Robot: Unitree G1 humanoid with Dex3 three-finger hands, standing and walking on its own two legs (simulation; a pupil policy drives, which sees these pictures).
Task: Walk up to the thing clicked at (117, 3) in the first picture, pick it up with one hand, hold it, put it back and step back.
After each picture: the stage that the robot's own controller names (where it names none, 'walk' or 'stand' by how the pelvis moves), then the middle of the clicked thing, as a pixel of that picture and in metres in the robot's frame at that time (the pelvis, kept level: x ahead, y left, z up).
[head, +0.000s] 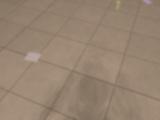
stand; (117, 5) +2.33 -0.55 -0.72
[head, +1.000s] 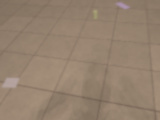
walk; (95, 14) +2.24 -0.04 -0.69
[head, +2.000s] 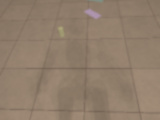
walk; (61, 31) +1.58 +0.35 -0.72
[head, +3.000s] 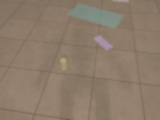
walk; (63, 64) +1.08 +0.26 -0.71
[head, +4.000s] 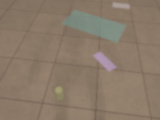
walk; (59, 93) +0.69 +0.20 -0.70
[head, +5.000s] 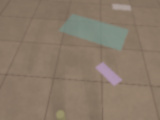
stand; (60, 117) +0.47 +0.16 -0.70
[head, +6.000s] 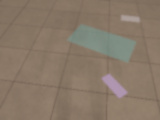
stand; out of the picture +0.44 +0.15 -0.72
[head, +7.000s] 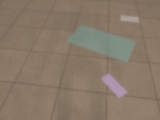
stand; out of the picture +0.45 +0.16 -0.73
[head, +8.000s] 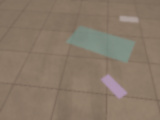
stand; out of the picture +0.44 +0.16 -0.73
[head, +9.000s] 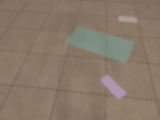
stand; out of the picture +0.43 +0.17 -0.73
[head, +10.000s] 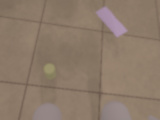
go down; (50, 71) +0.50 +0.15 -0.47
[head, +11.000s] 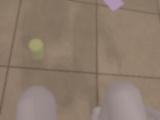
go down; (36, 49) +0.54 +0.17 -0.32
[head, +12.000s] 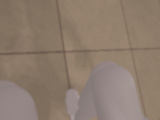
close in; out of the picture +0.53 +0.22 -0.24
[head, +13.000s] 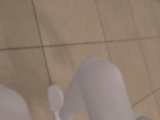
close; out of the picture +0.52 +0.24 -0.24
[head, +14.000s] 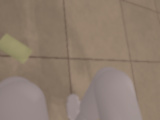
lift; (15, 48) +0.47 +0.14 -0.28
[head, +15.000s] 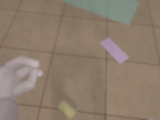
close; (67, 109) +0.40 +0.09 -0.59
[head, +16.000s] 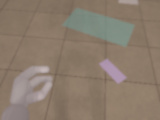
hold; out of the picture +0.35 +0.11 -0.70
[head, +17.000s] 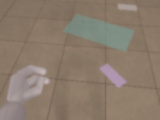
hold; out of the picture +0.34 +0.13 -0.71
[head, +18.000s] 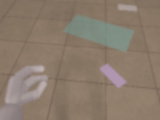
stand; out of the picture +0.33 +0.13 -0.70
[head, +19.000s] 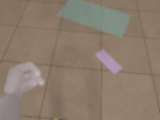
crouch; out of the picture +0.34 +0.14 -0.67
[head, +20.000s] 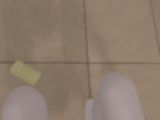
lower; (26, 73) +0.41 +0.15 -0.32
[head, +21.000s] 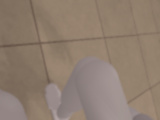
lower; out of the picture +0.39 +0.19 -0.27
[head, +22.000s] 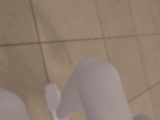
lower; out of the picture +0.40 +0.19 -0.27
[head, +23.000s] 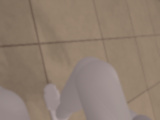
lower; out of the picture +0.42 +0.18 -0.27
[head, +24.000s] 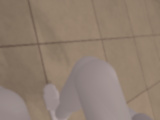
lower; out of the picture +0.42 +0.18 -0.27
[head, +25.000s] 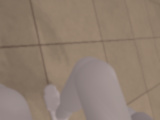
loosen; out of the picture +0.43 +0.17 -0.27
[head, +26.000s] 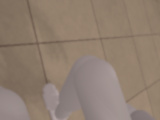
withdraw; out of the picture +0.46 +0.16 -0.27
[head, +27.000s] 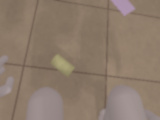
walk; (62, 65) +0.48 +0.08 -0.38
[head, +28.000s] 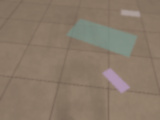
stand; out of the picture +0.39 +0.04 -0.68
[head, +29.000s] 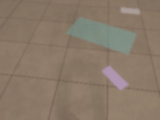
stand; out of the picture +0.42 +0.06 -0.69
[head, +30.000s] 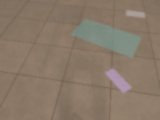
stand; out of the picture +0.42 +0.04 -0.72
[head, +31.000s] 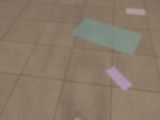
walk; out of the picture +0.44 +0.04 -0.74
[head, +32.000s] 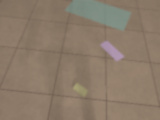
walk; (80, 89) +0.64 -0.03 -0.73
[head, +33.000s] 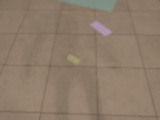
walk; (73, 59) +0.99 +0.14 -0.71
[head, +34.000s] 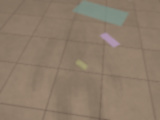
stand; (81, 64) +1.07 +0.03 -0.73
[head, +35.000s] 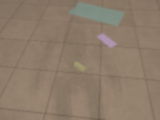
stand; (79, 66) +1.07 +0.06 -0.75
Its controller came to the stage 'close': yes
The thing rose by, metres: 0.01
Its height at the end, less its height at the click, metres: -0.02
